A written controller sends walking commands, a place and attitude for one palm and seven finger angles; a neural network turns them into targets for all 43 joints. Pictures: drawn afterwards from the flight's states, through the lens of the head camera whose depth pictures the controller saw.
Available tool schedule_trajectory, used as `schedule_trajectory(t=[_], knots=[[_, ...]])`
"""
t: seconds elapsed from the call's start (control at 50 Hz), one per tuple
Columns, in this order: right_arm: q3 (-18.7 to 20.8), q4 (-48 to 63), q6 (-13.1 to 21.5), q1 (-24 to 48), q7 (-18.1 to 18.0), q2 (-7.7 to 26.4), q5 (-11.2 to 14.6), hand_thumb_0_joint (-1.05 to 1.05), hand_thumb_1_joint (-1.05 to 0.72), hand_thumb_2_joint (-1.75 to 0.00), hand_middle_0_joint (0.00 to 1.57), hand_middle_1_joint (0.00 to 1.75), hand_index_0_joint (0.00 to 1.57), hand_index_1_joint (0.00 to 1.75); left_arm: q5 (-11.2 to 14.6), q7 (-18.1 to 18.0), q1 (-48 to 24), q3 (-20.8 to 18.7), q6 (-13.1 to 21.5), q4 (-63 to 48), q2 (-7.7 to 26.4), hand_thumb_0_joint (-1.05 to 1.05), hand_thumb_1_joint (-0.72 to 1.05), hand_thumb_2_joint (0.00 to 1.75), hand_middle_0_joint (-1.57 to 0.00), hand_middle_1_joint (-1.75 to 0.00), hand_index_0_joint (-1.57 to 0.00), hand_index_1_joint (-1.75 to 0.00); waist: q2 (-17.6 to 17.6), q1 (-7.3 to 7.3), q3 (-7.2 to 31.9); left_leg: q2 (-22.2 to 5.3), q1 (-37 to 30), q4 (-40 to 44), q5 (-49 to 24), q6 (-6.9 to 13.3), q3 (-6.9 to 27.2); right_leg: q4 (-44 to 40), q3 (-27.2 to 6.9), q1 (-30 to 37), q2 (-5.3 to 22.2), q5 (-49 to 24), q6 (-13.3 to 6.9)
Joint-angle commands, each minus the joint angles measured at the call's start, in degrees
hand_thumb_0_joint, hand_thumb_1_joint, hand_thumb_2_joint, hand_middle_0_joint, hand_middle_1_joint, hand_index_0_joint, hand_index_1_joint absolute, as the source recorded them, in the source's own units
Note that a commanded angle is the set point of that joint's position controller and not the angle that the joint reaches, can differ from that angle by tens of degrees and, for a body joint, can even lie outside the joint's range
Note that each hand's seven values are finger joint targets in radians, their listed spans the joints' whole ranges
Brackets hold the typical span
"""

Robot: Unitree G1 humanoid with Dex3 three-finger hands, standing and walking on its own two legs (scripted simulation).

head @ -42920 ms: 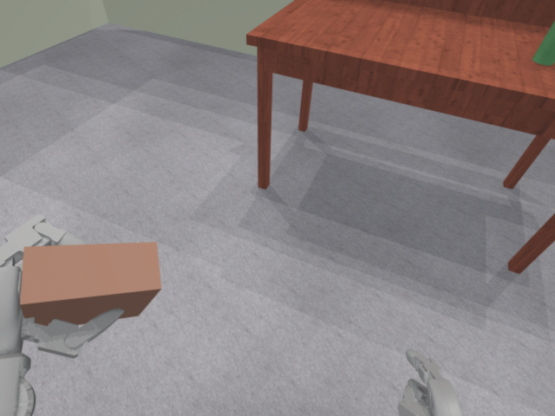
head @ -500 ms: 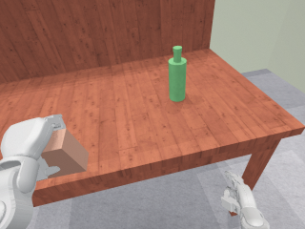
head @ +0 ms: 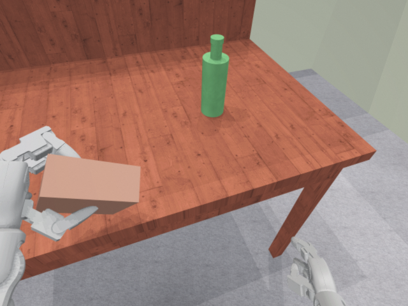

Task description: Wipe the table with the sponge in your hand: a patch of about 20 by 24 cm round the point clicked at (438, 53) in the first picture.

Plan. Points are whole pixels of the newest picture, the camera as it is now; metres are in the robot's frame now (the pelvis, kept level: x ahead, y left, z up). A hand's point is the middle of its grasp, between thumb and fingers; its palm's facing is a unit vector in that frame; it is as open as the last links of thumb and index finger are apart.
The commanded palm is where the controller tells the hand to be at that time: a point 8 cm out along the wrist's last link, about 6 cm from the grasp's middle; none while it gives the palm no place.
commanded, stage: step back with the hand held close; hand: left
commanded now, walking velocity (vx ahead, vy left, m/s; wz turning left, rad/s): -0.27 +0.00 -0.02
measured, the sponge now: (99, 190) +0.24 +0.19 +0.16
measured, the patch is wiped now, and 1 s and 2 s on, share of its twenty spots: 1.00 1.00 1.00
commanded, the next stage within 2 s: stop stepping back and stand still in 1.32 s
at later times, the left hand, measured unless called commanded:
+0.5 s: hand (41, 191) +0.20 +0.23 +0.22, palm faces +0.35 -0.82 -0.45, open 9.6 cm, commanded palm +0.14 +0.29 +0.24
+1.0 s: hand (2, 248) +0.13 +0.23 +0.22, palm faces +0.38 -0.83 -0.42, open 9.6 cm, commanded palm +0.05 +0.30 +0.24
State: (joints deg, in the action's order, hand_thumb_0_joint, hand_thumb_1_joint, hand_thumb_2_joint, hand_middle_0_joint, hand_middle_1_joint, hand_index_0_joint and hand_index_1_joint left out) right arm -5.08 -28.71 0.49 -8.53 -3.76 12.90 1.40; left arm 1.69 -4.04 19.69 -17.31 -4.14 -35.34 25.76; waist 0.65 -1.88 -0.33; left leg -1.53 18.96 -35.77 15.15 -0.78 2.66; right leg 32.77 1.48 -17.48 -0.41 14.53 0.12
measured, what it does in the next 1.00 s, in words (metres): steps on the spot: left foot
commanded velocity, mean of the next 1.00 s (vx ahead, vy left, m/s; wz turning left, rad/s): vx -0.33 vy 0.00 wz -0.02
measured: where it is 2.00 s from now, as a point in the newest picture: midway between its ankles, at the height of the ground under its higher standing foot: outside the picture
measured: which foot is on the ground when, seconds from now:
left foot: down 0.00-0.78, up 0.80-0.94, down 0.96-1.00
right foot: down 0.00-0.96, up 0.98-1.00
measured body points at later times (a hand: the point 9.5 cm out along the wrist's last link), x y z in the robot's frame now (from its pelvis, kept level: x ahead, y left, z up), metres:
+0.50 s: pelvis -0.02 +0.01 -0.01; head +0.01 +0.02 +0.44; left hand +0.17 +0.27 +0.24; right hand +0.16 -0.23 -0.08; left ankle +0.03 +0.13 -0.73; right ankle +0.03 -0.13 -0.73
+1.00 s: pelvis -0.09 +0.01 -0.02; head -0.05 +0.04 +0.43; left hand +0.10 +0.28 +0.24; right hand +0.09 -0.23 -0.09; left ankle -0.09 +0.14 -0.73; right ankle +0.02 -0.12 -0.72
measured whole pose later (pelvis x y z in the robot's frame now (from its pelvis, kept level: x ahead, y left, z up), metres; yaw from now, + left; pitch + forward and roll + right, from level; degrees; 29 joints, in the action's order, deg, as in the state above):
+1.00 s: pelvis -0.09 +0.01 -0.02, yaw +4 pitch +3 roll +0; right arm -0.1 -33.2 2.9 -9.6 -2.6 11.6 0.8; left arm 3.4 -7.8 22.2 -25.6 10.2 -44.1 27.5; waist -4.3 3.3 -2.6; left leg -1.1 24.0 -41.3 22.0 -0.7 -1.1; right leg 42.8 -0.6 -33.8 2.8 14.5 1.4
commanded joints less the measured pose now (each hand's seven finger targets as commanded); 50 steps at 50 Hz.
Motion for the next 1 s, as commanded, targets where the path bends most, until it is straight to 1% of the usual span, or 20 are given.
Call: schedule_trajectory(t=[0.0, 0.04, 0.18, 0.26, 0.34, 0.46, 0.6, 0.68, 0.72, 0.74, 0.76, 0.78, 0.8, 0.84, 0.86, 0.9, 0.92, 0.94, 0.96, 0.98], knots=[[4.66, 8.49, 3.38, 4.33, -0.72, 7.64, -0.63, 0.00, -0.90, -0.90, 0.20, 0.30, 0.20, 0.30, 2.85, -5.39, -3.75, -15.91, 11.49, -23.17, 12.90, 0.00, 0.10, 1.30, -1.20, -1.60, -1.20, -1.60, 14.24, 0.46, 8.15, -5.14, 6.42, 11.45, 5.94, 4.00, 7.48, -0.72, -2.47, 4.85, 3.18, -6.06, -1.71], [5.09, 7.56, 3.40, 3.24, -0.40, 7.20, -0.73, 0.00, -0.90, -0.90, 0.20, 0.30, 0.20, 0.30, 2.91, -6.03, -0.16, -17.10, 12.80, -20.97, 12.18, 0.00, 0.10, 1.30, -1.20, -1.60, -1.20, -1.60, 10.86, 0.90, 10.02, -5.28, 5.61, 8.42, -4.20, 3.55, 7.50, 0.23, -2.35, 5.42, 3.94, -12.94, -1.77], [7.38, 5.55, 4.00, 1.42, 0.10, 8.03, -0.19, 0.00, -0.90, -0.90, 0.20, 0.30, 0.20, 0.30, 3.07, -5.53, 3.03, -17.30, 14.98, -11.82, 9.92, 0.00, 0.10, 1.30, -1.20, -1.60, -1.20, -1.60, 5.39, 1.76, 14.00, -7.94, -2.14, 8.02, -20.63, 3.69, 9.55, 1.50, -0.91, 2.15, 1.92, -8.67, 0.00], [7.51, 5.50, 4.61, 2.96, 0.14, 8.01, -0.11, 0.00, -0.90, -0.90, 0.20, 0.30, 0.20, 0.30, 2.71, -5.36, 2.74, -17.56, 15.56, -13.53, 10.99, 0.00, 0.10, 1.30, -1.20, -1.60, -1.20, -1.60, 3.56, 1.73, 13.36, -7.40, -0.33, 6.36, -17.22, 3.54, 7.50, -0.64, -2.54, 2.98, 3.95, -13.62, -0.60], [6.95, 4.88, 4.71, 2.96, 0.24, 6.73, -0.10, 0.00, -0.90, -0.90, 0.20, 0.30, 0.20, 0.30, 2.75, -5.35, 3.21, -16.21, 16.58, -16.53, 10.57, 0.00, 0.10, 1.30, -1.20, -1.60, -1.20, -1.60, -2.03, 2.79, 11.53, -4.59, 3.63, 1.31, -3.10, 2.22, 4.10, -3.96, -7.14, 0.93, 9.66, -18.79, -2.63], [7.19, 4.64, 4.96, 2.24, -0.36, 6.67, -0.49, 0.00, -0.90, -0.90, 0.20, 0.30, 0.20, 0.30, 3.03, -6.69, 3.04, -19.17, 17.76, -19.40, 13.09, 0.00, 0.10, 1.30, -1.20, -1.60, -1.20, -1.60, -0.33, 3.27, 11.33, -3.39, 2.61, 0.46, 6.55, 1.94, 3.76, -5.56, -9.41, -4.86, 11.15, -7.68, -3.67], [7.57, 6.05, 6.48, 2.67, -0.90, 8.09, -0.11, 0.00, -0.90, -0.90, 0.20, 0.30, 0.20, 0.30, 2.19, -6.74, -3.89, -16.23, 17.48, -14.41, 8.55, 0.00, 0.10, 1.30, -1.20, -1.60, -1.20, -1.60, 13.44, 2.54, 8.59, -10.12, 11.24, 15.99, 15.47, 5.09, 12.26, 7.66, -1.29, -0.72, 0.34, 3.91, 0.24], [7.65, 5.34, 7.24, 1.73, -0.36, 7.79, -0.09, 0.00, -0.90, -0.90, 0.20, 0.30, 0.20, 0.30, 1.61, -6.04, -7.17, -13.63, 16.87, -10.81, 7.11, 0.00, 0.10, 1.30, -1.20, -1.60, -1.20, -1.60, 9.81, 2.35, 8.12, -10.97, 8.50, 13.40, 6.20, 5.73, 11.48, 7.18, -2.42, -1.84, -0.17, 4.46, 0.37], [7.40, 5.54, 7.05, 2.20, -0.03, 7.55, -0.10, 0.00, -0.90, -0.90, 0.20, 0.30, 0.20, 0.30, 1.30, -5.53, -7.96, -12.79, 16.65, -10.66, 7.58, 0.00, 0.10, 1.30, -1.20, -1.60, -1.20, -1.60, 4.08, 2.06, 8.28, -8.08, 9.44, 5.81, 5.68, 4.47, 8.04, -1.23, -5.25, 0.15, 2.93, -5.79, -0.68], [7.28, 5.86, 6.55, 2.89, 0.06, 6.72, -0.08, 0.00, -0.90, -0.90, 0.20, 0.30, 0.20, 0.30, 1.27, -5.30, -8.42, -12.19, 16.53, -11.15, 8.15, 0.00, 0.10, 1.30, -1.20, -1.60, -1.20, -1.60, -3.78, 2.49, 7.39, -4.30, 11.10, -0.94, 11.76, 2.72, 4.43, -6.50, -11.06, -1.16, 8.17, -9.53, -2.51], [7.37, 5.34, 6.09, 2.66, 0.08, 6.61, -0.06, 0.00, -0.90, -0.90, 0.20, 0.30, 0.20, 0.30, 1.35, -5.51, -8.90, -13.16, 16.45, -12.65, 10.35, 0.00, 0.10, 1.30, -1.20, -1.60, -1.20, -1.60, -10.59, 2.88, 7.42, -0.10, 7.87, -10.51, 15.03, 0.73, 0.63, -12.50, -18.55, -7.14, 15.00, -4.57, -5.48], [6.97, 3.47, 5.72, 2.97, 0.18, 5.64, -0.19, 0.00, -0.90, -0.90, 0.20, 0.30, 0.20, 0.30, 1.97, -5.55, -8.67, -11.90, 16.07, -12.88, 9.02, 0.00, 0.10, 1.30, -1.20, -1.60, -1.20, -1.60, -13.65, 2.63, 6.20, 1.01, 2.05, -21.70, 12.87, 0.04, -1.60, -17.99, -20.06, -15.80, 20.03, 2.48, -7.83], [6.86, 2.31, 5.38, 3.89, 0.44, 5.19, 0.03, 0.00, -0.90, -0.90, 0.20, 0.30, 0.20, 0.30, 2.12, -5.19, -7.98, -10.92, 16.05, -14.04, 8.63, 0.00, 0.10, 1.30, -1.20, -1.60, -1.20, -1.60, -13.71, 2.61, 6.29, 0.27, -0.33, -29.57, 13.46, -0.13, -1.59, -19.86, -18.49, -19.29, 21.24, 6.56, -9.07], [5.82, 3.15, 5.15, 4.91, 0.99, 4.23, -0.22, 0.00, -0.90, -0.90, 0.20, 0.30, 0.20, 0.30, 2.05, -4.58, -5.57, -13.12, 15.75, -15.62, 10.05, 0.00, 0.10, 1.30, -1.20, -1.60, -1.20, -1.60, -10.66, 3.12, 7.29, -1.88, 2.16, -25.89, 11.57, 0.33, -1.01, -14.01, -14.16, -14.50, 19.72, -3.80, -8.36], [5.62, 4.47, 4.88, 5.97, 0.91, 4.04, -0.36, 0.00, -0.90, -0.90, 0.20, 0.30, 0.20, 0.30, 1.90, -4.93, -4.94, -16.21, 16.28, -18.23, 13.02, 0.00, 0.10, 1.30, -1.20, -1.60, -1.20, -1.60, -7.47, 2.64, 7.81, -2.67, 2.47, -18.07, 10.73, 0.40, -1.29, -10.51, -12.04, -11.27, 18.35, -9.42, -7.73], [6.10, 3.62, 4.62, 3.53, 0.64, 4.29, -0.40, 0.00, -0.90, -0.90, 0.20, 0.30, 0.20, 0.30, 2.50, -5.51, -0.09, -15.98, 16.86, -18.09, 10.74, 0.00, 0.10, 1.30, -1.20, -1.60, -1.20, -1.60, -2.99, 3.75, 9.57, -2.61, -1.11, 2.12, 4.66, 0.86, -1.84, -2.01, -9.88, -7.71, 15.11, -14.01, -5.04], [7.19, 4.24, 4.92, 3.51, 0.39, 6.20, -0.74, 0.00, -0.90, -0.90, 0.20, 0.30, 0.20, 0.30, 2.97, -5.83, 0.03, -16.84, 17.43, -20.39, 10.91, 0.00, 0.10, 1.30, -1.20, -1.60, -1.20, -1.60, 4.04, 3.56, 9.20, -5.69, -0.36, 11.58, 3.99, 2.44, 2.45, 4.68, -7.80, -7.61, 10.49, -11.88, -3.11], [8.20, 5.20, 5.81, 3.42, 0.31, 7.80, -1.08, 0.00, -0.90, -0.90, 0.20, 0.30, 0.20, 0.30, 2.97, -6.15, -0.81, -17.27, 18.46, -23.04, 10.59, 0.00, 0.10, 1.30, -1.20, -1.60, -1.20, -1.60, 15.59, 3.14, 10.02, -14.72, -0.20, 16.22, -4.45, 6.20, 12.38, 14.37, -3.36, -9.67, 3.71, -3.78, -0.16], [8.71, 5.00, 6.77, 2.85, 0.27, 7.40, -1.64, 0.00, -0.90, -0.90, 0.20, 0.30, 0.20, 0.30, 2.92, -6.49, -1.01, -18.79, 19.15, -22.96, 12.08, 0.00, 0.10, 1.30, -1.20, -1.60, -1.20, -1.60, 21.11, 3.75, 9.61, -22.44, -3.40, 17.61, -19.39, 9.00, 17.75, 26.02, -2.57, -16.67, -0.39, 14.78, 1.42], [8.94, 3.29, 8.12, 1.18, 0.50, 6.38, -1.21, 0.00, -0.90, -0.90, 0.20, 0.30, 0.20, 0.30, 3.15, -6.50, 0.24, -18.60, 19.41, -20.51, 10.95, 0.00, 0.10, 1.30, -1.20, -1.60, -1.20, -1.60, 14.73, 2.63, 12.93, -22.26, -10.30, 12.11, -35.98, 10.03, 12.80, 31.60, -4.85, -21.18, -0.81, 18.39, 1.11]])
